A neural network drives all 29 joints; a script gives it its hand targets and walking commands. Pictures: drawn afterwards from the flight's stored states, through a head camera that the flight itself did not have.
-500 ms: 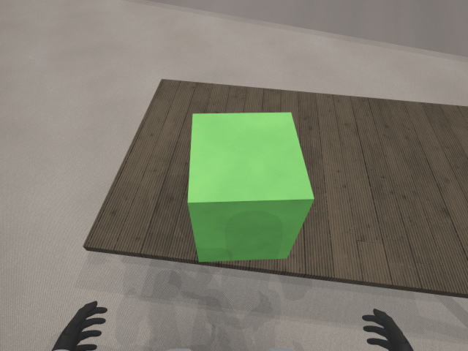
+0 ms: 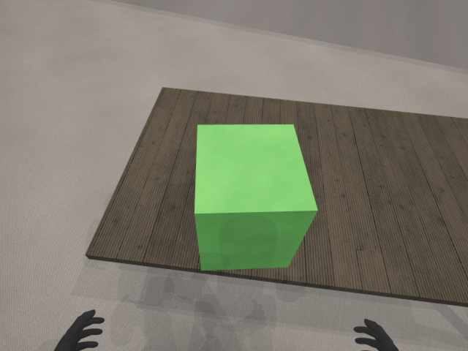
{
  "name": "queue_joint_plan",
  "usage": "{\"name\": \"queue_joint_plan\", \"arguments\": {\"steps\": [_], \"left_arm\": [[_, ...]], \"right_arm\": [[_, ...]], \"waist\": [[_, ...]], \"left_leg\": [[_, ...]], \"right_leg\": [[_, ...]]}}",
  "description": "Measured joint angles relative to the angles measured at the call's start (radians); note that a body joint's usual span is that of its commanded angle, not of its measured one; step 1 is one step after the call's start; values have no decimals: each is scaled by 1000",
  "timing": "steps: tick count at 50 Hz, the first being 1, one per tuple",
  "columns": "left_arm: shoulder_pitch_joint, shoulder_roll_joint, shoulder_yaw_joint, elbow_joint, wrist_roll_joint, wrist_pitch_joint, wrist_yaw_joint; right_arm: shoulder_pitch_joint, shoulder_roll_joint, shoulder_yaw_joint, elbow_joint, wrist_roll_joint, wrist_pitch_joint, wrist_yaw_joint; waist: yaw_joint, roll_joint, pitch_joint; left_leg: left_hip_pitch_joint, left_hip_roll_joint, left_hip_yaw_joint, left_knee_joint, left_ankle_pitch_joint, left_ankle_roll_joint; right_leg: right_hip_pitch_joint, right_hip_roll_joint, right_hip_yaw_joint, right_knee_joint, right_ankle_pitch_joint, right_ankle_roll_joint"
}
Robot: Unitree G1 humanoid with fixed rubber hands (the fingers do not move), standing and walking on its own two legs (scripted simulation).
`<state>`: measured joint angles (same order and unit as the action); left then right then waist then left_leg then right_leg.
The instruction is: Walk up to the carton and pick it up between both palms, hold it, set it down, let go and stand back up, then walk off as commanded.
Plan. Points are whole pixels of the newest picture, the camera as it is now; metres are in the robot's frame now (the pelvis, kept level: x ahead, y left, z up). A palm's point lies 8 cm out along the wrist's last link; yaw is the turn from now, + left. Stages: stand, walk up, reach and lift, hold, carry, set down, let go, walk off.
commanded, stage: stand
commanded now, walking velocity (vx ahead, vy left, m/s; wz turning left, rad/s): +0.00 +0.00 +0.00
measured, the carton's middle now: (245, 200) +0.41 -0.02 -0.05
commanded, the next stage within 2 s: none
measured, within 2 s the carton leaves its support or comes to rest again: neither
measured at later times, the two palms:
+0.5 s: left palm out of the picture +0.08 +0.29 -0.11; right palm out of the picture +0.08 -0.28 -0.10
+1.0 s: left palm out of the picture +0.05 +0.29 -0.11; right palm out of the picture +0.06 -0.28 -0.10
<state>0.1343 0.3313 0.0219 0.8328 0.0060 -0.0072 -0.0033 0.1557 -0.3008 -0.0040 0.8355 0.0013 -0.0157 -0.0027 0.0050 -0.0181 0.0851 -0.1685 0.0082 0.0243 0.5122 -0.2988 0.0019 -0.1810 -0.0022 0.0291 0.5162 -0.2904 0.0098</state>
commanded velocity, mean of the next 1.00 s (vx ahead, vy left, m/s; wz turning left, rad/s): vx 0.00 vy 0.00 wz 0.00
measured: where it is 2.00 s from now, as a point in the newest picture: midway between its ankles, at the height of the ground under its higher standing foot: outside the picture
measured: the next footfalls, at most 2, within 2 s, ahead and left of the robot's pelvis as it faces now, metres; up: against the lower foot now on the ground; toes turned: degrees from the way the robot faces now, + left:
none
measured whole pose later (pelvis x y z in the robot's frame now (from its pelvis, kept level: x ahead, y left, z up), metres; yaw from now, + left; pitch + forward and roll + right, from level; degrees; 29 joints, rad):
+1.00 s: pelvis -0.01 +0.01 +0.01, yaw +1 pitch -3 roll +0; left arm 0.18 0.32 0.02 1.03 0.00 -0.03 0.02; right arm 0.17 -0.31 -0.03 1.04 0.00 -0.02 -0.01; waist 0.00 -0.02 0.07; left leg -0.11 0.00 0.02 0.36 -0.20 0.01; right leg -0.11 -0.01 0.02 0.34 -0.18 0.02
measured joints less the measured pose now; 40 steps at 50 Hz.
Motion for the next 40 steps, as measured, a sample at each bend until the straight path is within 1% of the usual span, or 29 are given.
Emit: {"name": "queue_joint_plan", "arguments": {"steps": [7,11,17,23,26,31,34,40], "left_arm": [[24,-9,-2,64,-2,-2,4],[30,-10,-2,98,-1,0,10],[20,-13,-2,135,-8,-8,13],[13,-14,-4,156,-7,-12,19],[16,-12,-2,168,-6,-16,19],[18,-11,-3,180,-5,-18,19],[27,-10,-3,187,-5,-19,20],[39,-18,-4,199,-10,-19,16]], "right_arm": [[-14,-16,-13,47,4,2,-8],[-14,-18,-16,70,0,5,-13],[-5,-18,-20,117,1,5,-12],[-3,-10,-17,146,0,1,-9],[-6,-4,-15,154,2,-4,-13],[-2,2,-15,168,3,1,-13],[-1,0,-16,173,3,0,-9],[8,-8,-24,189,1,-1,-16]], "waist": [[4,12,1],[-2,15,-1],[-3,16,-10],[2,14,-21],[-4,15,-23],[0,12,-20],[-2,12,-22],[-1,15,-19]], "left_leg": [[33,-2,-5,-47,23,2],[45,-2,-8,-69,36,2],[57,-4,-10,-100,55,2],[66,-4,-6,-125,72,1],[70,-4,-6,-136,80,0],[73,-3,-5,-142,85,1],[73,-4,-5,-148,90,2],[70,-5,-6,-149,94,4]], "right_leg": [[41,-3,-6,-59,27,3],[57,-2,-8,-87,43,4],[69,-4,-10,-116,60,4],[73,-5,-7,-134,74,4],[76,-5,-7,-145,81,4],[82,-4,-6,-157,91,5],[82,-5,-6,-161,95,6],[83,-6,-7,-170,102,8]]}}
